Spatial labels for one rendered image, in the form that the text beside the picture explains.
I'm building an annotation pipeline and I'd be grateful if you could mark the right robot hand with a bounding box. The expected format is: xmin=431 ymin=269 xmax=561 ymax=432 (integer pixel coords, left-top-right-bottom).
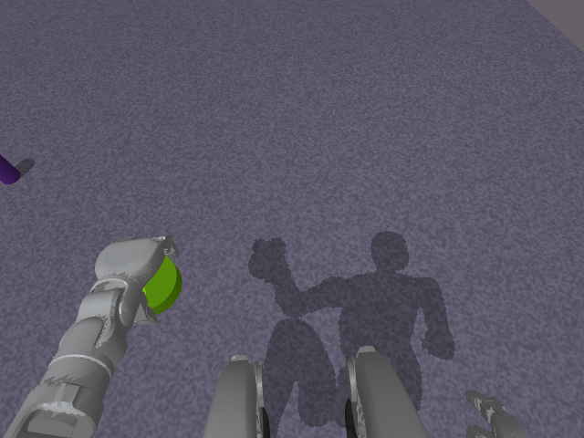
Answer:
xmin=465 ymin=390 xmax=528 ymax=438

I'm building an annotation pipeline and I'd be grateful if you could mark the left robot hand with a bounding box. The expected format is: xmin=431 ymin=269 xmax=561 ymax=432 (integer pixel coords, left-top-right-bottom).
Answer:
xmin=95 ymin=235 xmax=179 ymax=326

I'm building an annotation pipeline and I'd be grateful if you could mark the left robot arm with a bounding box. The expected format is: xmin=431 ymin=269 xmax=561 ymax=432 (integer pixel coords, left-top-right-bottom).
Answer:
xmin=3 ymin=275 xmax=142 ymax=438

